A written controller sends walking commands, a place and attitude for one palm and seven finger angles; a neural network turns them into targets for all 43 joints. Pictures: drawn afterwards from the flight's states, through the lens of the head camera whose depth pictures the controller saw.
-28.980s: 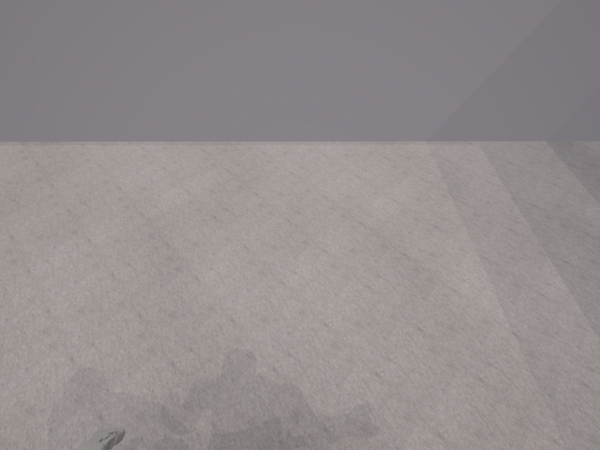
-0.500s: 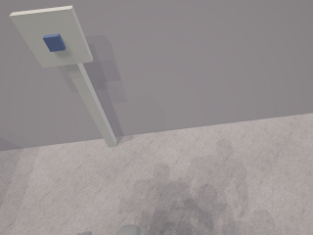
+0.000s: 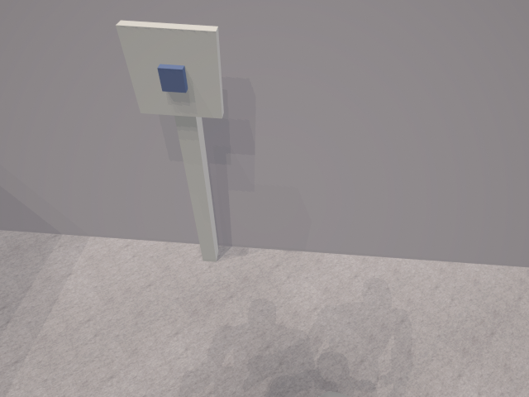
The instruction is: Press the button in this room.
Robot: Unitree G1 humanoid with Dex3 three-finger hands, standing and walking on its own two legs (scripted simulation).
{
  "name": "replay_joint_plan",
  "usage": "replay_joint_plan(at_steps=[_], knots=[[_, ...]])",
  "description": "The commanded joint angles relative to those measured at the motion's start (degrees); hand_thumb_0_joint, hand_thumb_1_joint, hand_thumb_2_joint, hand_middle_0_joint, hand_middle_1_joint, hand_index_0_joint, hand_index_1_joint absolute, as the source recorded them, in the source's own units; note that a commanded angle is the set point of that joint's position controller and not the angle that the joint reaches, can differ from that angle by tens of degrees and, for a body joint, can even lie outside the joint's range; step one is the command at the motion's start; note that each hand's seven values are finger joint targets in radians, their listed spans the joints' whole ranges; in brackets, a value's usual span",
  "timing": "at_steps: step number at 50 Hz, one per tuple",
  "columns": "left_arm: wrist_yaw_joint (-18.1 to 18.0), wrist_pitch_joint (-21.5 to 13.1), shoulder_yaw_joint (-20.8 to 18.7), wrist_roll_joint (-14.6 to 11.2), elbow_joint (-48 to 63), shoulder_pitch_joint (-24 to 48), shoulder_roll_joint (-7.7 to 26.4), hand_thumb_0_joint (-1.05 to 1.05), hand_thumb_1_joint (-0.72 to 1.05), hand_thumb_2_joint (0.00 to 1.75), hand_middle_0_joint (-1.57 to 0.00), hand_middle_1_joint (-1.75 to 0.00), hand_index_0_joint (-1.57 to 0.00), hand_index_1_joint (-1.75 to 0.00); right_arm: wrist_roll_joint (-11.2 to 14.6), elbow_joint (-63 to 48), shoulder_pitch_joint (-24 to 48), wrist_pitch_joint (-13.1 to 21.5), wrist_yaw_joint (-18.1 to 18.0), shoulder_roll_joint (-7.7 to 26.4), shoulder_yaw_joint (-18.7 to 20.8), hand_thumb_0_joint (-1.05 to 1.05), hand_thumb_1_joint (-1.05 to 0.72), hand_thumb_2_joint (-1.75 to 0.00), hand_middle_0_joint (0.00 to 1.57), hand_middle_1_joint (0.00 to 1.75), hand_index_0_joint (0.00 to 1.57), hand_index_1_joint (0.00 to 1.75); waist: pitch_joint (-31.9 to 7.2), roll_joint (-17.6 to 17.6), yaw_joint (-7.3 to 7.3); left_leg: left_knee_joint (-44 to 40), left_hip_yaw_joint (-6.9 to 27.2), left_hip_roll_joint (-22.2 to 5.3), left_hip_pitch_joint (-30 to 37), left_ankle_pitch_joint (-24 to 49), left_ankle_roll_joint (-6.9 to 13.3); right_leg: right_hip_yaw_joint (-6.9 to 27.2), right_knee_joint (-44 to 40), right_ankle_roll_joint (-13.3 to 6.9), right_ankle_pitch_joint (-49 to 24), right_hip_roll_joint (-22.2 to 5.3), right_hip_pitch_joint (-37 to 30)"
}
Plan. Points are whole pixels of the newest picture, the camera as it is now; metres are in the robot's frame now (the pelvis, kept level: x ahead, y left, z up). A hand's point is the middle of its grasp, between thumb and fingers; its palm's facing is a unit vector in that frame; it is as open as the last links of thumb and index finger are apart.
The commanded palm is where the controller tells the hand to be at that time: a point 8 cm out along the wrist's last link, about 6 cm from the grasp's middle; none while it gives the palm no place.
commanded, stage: take the last steps up to it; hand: left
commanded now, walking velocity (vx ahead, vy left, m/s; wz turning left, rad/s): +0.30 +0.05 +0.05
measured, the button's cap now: (173, 78) +0.76 +0.28 +0.11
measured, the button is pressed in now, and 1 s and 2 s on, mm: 0 0 0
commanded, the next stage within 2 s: come to a stop and stand still in 0.66 s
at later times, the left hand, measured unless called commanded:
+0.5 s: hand out of the picture +0.14 +0.13 -0.16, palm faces +0.09 -0.97 -0.23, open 7.3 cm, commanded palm none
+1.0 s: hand (156, 341) +0.25 +0.23 -0.19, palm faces +0.09 -0.98 -0.18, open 7.4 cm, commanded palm none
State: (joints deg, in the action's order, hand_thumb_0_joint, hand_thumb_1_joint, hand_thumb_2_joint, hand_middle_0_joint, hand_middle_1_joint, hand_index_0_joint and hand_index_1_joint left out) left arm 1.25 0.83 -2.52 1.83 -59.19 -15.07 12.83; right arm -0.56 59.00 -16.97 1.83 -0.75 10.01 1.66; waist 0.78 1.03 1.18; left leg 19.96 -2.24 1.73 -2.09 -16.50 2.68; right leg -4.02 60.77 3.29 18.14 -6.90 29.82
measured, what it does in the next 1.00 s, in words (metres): walks ahead: right foot, then left foot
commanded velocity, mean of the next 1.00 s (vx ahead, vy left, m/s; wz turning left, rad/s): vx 0.10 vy -0.01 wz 0.04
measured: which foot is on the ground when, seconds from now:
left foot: down 0.00-0.22, up 0.24-0.74, down 0.76-1.00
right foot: up 0.00-0.18, down 0.20-0.76, up 0.78-1.00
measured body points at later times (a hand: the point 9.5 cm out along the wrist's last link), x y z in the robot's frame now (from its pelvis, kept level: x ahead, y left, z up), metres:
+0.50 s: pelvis +0.14 -0.05 +0.00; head +0.15 -0.07 +0.45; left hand +0.14 +0.18 -0.14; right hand +0.16 -0.28 -0.17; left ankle +0.17 +0.12 -0.66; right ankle +0.15 -0.13 -0.74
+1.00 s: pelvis +0.26 +0.05 +0.00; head +0.28 +0.08 +0.45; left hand +0.25 +0.28 -0.17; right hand +0.36 -0.17 -0.14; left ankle +0.28 +0.12 -0.74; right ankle +0.25 -0.09 -0.67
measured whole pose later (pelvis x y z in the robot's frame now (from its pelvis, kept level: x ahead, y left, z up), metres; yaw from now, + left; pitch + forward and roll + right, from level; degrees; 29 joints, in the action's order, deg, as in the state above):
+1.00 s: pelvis +0.26 +0.05 +0.00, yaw +2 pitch -1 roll -1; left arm -1.5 1.6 -3.1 1.4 -62.5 -14.6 10.8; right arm -0.3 58.7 -6.7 1.4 -2.9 7.7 1.9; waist 4.3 2.3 1.2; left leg 26.1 -10.2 -1.7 -12.7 -12.4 4.1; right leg -2.4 59.6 3.1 24.4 -3.4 25.2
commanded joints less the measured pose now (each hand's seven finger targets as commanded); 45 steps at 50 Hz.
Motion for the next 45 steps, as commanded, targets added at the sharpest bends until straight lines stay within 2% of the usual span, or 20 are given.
replay_joint_plan(at_steps=[1, 6, 7, 9, 10, 11, 12, 13, 16, 19, 26, 32, 34, 36, 37, 38, 39, 40, 42, 45], knots=[[-0.2, -1.4, -0.3, -0.6, 6.1, 6.9, 2.8, 0.0, 0.9, 0.9, -0.2, -0.3, -0.2, -0.3, -0.3, 0.3, -5.7, 1.6, -0.5, 8.1, 2.0, 0.0, -0.9, -0.9, 0.2, 0.3, 0.2, 0.3, 7.9, -7.9, -2.42, -10.2, 10.9, -15.5, -1.5, 12.7, 8.9, -0.1, -7.1, 0.4, -2.2, -1.3, 7.5], [0.1, -2.4, -0.4, -0.9, 7.1, 8.2, 1.7, 0.0, 0.9, 0.9, -0.2, -0.3, -0.2, -0.3, -0.9, 2.1, -6.5, 1.7, -0.5, 8.7, 2.2, 0.0, -0.9, -0.9, 0.2, 0.3, 0.2, 0.3, 6.9, -7.4, -1.95, -5.6, 10.0, -16.1, -4.4, 16.8, 7.9, -1.9, -21.6, -1.2, -1.1, 0.7, -3.9], [0.2, -2.6, -0.6, -0.8, 6.3, 5.9, 1.6, 0.0, 0.9, 0.9, -0.2, -0.3, -0.2, -0.3, -1.0, 2.4, -6.3, 1.6, -0.6, 8.8, 2.2, 0.0, -0.9, -0.9, 0.2, 0.3, 0.2, 0.3, 6.3, -6.5, -0.81, -3.2, 9.1, -15.2, -6.5, 16.8, 7.0, -2.6, -24.0, -1.5, -3.1, 1.8, -8.8], [-0.1, -3.7, -1.5, -0.4, 2.2, -6.7, 4.3, 0.0, 0.9, 0.9, -0.2, -0.3, -0.2, -0.3, -0.4, 2.8, -6.1, 1.7, -0.4, 8.2, 2.1, 0.0, -0.9, -0.9, 0.2, 0.3, 0.2, 0.3, -0.3, 0.1, 4.69, 12.9, 4.8, -9.7, -10.7, 19.3, 3.5, -2.3, -31.6, -2.6, -7.4, 2.7, -26.3], [-0.8, -4.6, -2.5, 0.2, -0.2, -14.8, 9.4, 0.0, 0.9, 0.9, -0.2, -0.3, -0.2, -0.3, 0.2, 2.2, -7.7, 2.0, 0.2, 5.5, 1.8, 0.0, -0.9, -0.9, 0.2, 0.3, 0.2, 0.3, -6.9, 11.5, 7.18, 29.4, 0.2, -4.4, -20.1, 6.3, 0.7, 12.2, -36.6, -6.2, -3.6, -9.7, -38.2], [-1.4, -4.6, -3.3, -0.6, -1.1, -17.7, 13.6, 0.0, 0.9, 0.9, -0.2, -0.3, -0.2, -0.3, 0.2, 0.3, -8.7, 1.5, 0.4, 4.1, 1.6, 0.0, -0.9, -0.9, 0.2, 0.3, 0.2, 0.3, -8.4, 19.9, 5.88, 44.2, 0.8, 0.7, -29.3, -15.8, -0.9, 32.5, -45.3, -10.6, -5.0, -22.1, -40.1], [-1.8, -4.2, -3.3, -1.4, -0.1, -13.6, 12.4, 0.0, 0.9, 0.9, -0.2, -0.3, -0.2, -0.3, 0.0, 0.7, -7.3, 0.7, 0.3, 6.1, 2.2, 0.0, -0.9, -0.9, 0.2, 0.3, 0.2, 0.3, -4.7, 12.1, 4.92, 50.3, 5.1, -3.0, -30.0, -14.2, -0.5, 32.4, -48.7, -12.0, 5.6, -22.3, -33.6], [-1.8, -4.4, -2.9, -1.3, 0.8, -8.3, 10.4, 0.0, 0.9, 0.9, -0.2, -0.3, -0.2, -0.3, -0.1, 1.1, -4.1, 0.4, 0.8, 5.3, 2.3, 0.0, -0.9, -0.9, 0.2, 0.3, 0.2, 0.3, 1.6, 9.8, 3.97, 52.7, 5.3, -5.3, -31.0, -9.0, -0.6, 30.7, -51.4, -11.1, 16.0, -20.1, -24.6], [-2.0, -4.7, -0.9, -1.1, 2.2, -1.3, 3.5, 0.0, 0.9, 0.9, -0.2, -0.3, -0.2, -0.3, -0.7, 2.6, -5.2, -0.9, 1.4, 1.6, 2.3, 0.0, -0.9, -0.9, 0.2, 0.3, 0.2, 0.3, 6.1, 3.4, -0.9, 51.1, 4.8, -7.8, -28.1, 2.5, -1.9, 14.3, -51.7, -7.6, 8.3, -13.6, -12.9], [-2.1, -5.5, -0.6, -0.8, 0.9, -4.0, 1.1, 0.0, 0.9, 0.9, -0.2, -0.3, -0.2, -0.3, -1.1, 3.3, -7.4, -1.8, 1.6, 0.6, 2.0, 0.0, -0.9, -0.9, 0.2, 0.3, 0.2, 0.3, 4.1, 6.0, -1.7, 47.0, 2.7, -7.9, -27.9, 6.3, -3.8, 6.1, -51.7, -6.5, -2.4, -10.1, -13.8], [-2.1, -6.1, -0.8, -0.5, -1.8, -8.5, 3.3, 0.0, 0.9, 0.9, -0.2, -0.3, -0.2, -0.3, -0.8, -0.4, 1.8, -1.5, 2.4, 1.2, 2.0, 0.0, -0.9, -0.9, 0.2, 0.3, 0.2, 0.3, 5.1, 4.8, 0.06, 32.7, 0.1, -9.2, -32.3, 7.4, -5.9, 3.0, -51.2, -9.5, -13.7, -11.3, -21.4], [-2.5, -5.5, -1.0, -0.2, -4.0, -11.4, 3.9, 0.0, 0.9, 0.9, -0.2, -0.3, -0.2, -0.3, -0.5, -3.0, 8.6, -0.4, 2.6, 0.5, 1.1, 0.0, -0.9, -0.9, 0.2, 0.3, 0.2, 0.3, 5.4, 7.8, 2.0, 18.2, -3.1, -7.1, -25.4, 4.3, -4.6, 1.4, -46.4, -9.8, -24.5, -12.6, -23.8], [-2.8, -4.9, -1.2, -0.2, -4.3, -11.0, 4.0, 0.0, 0.9, 0.9, -0.2, -0.3, -0.2, -0.3, -0.4, -2.9, 7.5, 0.1, 2.4, 0.9, 1.1, 0.0, -0.9, -0.9, 0.2, 0.3, 0.2, 0.3, 3.9, 8.3, 1.26, 13.6, -3.9, -5.6, -20.0, 3.0, -3.6, 0.9, -42.7, -9.1, -27.0, -12.0, -24.2], [-2.8, -4.3, -1.0, -0.5, -4.2, -9.7, 3.5, 0.0, 0.9, 0.9, -0.2, -0.3, -0.2, -0.3, -0.6, -0.3, -1.0, 0.9, 1.8, 3.9, 1.7, 0.0, -0.9, -0.9, 0.2, 0.3, 0.2, 0.3, -0.9, 3.1, -2.81, 5.0, -4.7, -4.3, -4.4, 9.5, -2.9, -2.8, -30.7, -6.5, -25.3, -7.8, -19.4], [-2.6, -4.1, -0.6, -0.9, -3.6, -11.2, 1.1, 0.0, 0.9, 0.9, -0.2, -0.3, -0.2, -0.3, -1.2, 1.2, -7.6, 1.6, 1.1, 8.8, 2.7, 0.0, -0.9, -0.9, 0.2, 0.3, 0.2, 0.3, -6.8, -7.6, -4.92, 4.7, 3.9, -13.2, 7.3, 20.0, -0.2, -6.7, -18.2, -4.0, -11.8, -2.2, -11.9], [-2.6, -4.1, 0.3, -1.3, -2.8, -12.4, -1.7, 0.0, 0.9, 0.9, -0.2, -0.3, -0.2, -0.3, -0.8, 2.2, -11.5, 1.3, 0.3, 13.1, 3.7, 0.0, -0.9, -0.9, 0.2, 0.3, 0.2, 0.3, -10.5, -18.9, -5.42, 2.9, 17.1, -24.5, 15.0, 35.0, 5.8, -6.8, -4.3, -2.1, 17.8, 3.7, -0.9], [-3.2, -3.6, 0.4, -1.0, -2.2, -10.5, -1.3, 0.0, 0.9, 0.9, -0.2, -0.3, -0.2, -0.3, -0.4, 2.4, -10.9, 0.4, -0.2, 12.4, 3.1, 0.0, -0.9, -0.9, 0.2, 0.3, 0.2, 0.3, -9.5, -14.2, -5.18, 2.4, 14.6, -26.4, 11.8, 42.5, 8.2, -1.5, 0.9, -3.0, 20.3, 2.5, 0.2], [-3.7, -2.9, 0.8, -1.1, -3.2, -9.3, -2.2, 0.0, 0.9, 0.9, -0.2, -0.3, -0.2, -0.3, -0.5, 2.1, -5.9, 0.6, -0.8, 9.1, 2.0, 0.0, -0.9, -0.9, 0.2, 0.3, 0.2, 0.3, -7.0, -13.3, -3.7, 1.1, 11.6, -24.8, 4.5, 45.2, 7.3, 1.3, 0.4, -2.4, 17.2, 0.4, -2.5], [-3.5, -2.1, 0.9, -1.2, -5.1, -8.9, -2.7, 0.0, 0.9, 0.9, -0.2, -0.3, -0.2, -0.3, -0.3, 0.3, 2.1, 0.8, -1.5, 5.4, 0.7, 0.0, -0.9, -0.9, 0.2, 0.3, 0.2, 0.3, 0.2, -7.3, -1.08, -0.3, 7.0, -21.8, -5.7, 49.2, 6.1, 2.9, -3.6, -1.0, 11.5, -1.0, -7.0], [-3.3, -0.2, 0.1, -1.2, -5.5, -10.1, -1.7, 0.0, 0.9, 0.9, -0.2, -0.3, -0.2, -0.3, 0.0, 0.8, 3.1, 0.3, -2.3, 5.8, 1.3, 0.0, -0.9, -0.9, 0.2, 0.3, 0.2, 0.3, -0.2, -5.5, -0.6, -1.1, 4.1, -21.2, -6.0, 50.4, 4.9, 2.8, -4.4, -0.1, 6.2, 0.6, -8.2]])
